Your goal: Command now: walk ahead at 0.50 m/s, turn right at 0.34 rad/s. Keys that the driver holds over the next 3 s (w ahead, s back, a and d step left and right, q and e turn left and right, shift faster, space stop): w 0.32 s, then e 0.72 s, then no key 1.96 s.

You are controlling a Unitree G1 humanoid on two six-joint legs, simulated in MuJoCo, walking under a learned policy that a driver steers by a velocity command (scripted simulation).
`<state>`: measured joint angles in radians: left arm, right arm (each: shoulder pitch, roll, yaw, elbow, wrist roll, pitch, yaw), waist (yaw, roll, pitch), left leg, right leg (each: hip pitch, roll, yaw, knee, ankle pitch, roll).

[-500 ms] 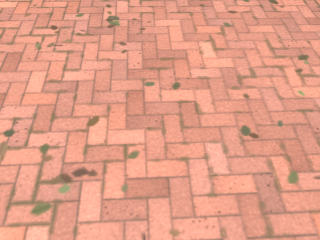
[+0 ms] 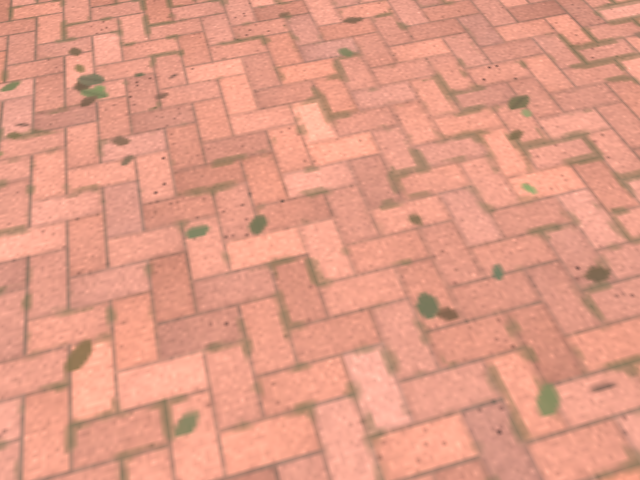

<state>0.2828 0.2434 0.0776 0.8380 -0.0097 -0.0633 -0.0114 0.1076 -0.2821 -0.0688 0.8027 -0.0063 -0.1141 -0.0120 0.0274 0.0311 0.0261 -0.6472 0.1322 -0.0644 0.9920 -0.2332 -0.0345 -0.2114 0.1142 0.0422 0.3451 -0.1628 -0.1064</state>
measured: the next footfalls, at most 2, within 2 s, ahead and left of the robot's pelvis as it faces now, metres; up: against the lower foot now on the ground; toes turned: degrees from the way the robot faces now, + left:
left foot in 0.26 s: +0.34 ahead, +0.15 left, +0.00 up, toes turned -2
right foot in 0.76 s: +0.47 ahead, -0.08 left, +0.00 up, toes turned -15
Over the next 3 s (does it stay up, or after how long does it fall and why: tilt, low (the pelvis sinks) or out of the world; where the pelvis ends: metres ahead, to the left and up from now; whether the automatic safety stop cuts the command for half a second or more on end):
stays up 0.41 0.06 -0.01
